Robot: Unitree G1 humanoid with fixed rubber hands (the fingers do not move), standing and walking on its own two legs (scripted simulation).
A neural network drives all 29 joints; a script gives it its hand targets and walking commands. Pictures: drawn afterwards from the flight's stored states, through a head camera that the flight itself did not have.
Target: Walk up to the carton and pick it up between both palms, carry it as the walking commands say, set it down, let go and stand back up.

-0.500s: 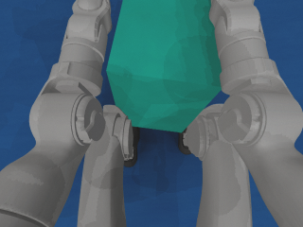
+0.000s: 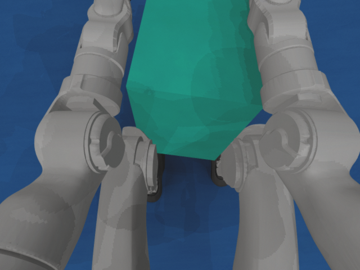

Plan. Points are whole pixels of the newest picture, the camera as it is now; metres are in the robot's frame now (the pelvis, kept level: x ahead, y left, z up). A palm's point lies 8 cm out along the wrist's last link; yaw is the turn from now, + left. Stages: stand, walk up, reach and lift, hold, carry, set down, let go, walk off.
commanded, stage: set down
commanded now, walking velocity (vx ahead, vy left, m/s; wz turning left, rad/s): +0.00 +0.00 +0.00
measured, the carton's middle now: (191, 71) +0.43 -0.01 -0.23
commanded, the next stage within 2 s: none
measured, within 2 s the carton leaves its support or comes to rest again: neither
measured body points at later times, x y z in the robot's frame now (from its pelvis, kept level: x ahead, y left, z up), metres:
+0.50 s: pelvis +0.00 +0.00 -0.01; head +0.35 +0.00 +0.26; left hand +0.55 +0.12 -0.19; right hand +0.59 -0.12 -0.13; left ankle +0.10 +0.10 -0.38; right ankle +0.15 -0.12 -0.38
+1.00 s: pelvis +0.00 +0.00 -0.02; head +0.37 +0.02 +0.24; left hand +0.55 +0.14 -0.20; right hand +0.59 -0.17 -0.14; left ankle +0.10 +0.10 -0.38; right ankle +0.15 -0.12 -0.38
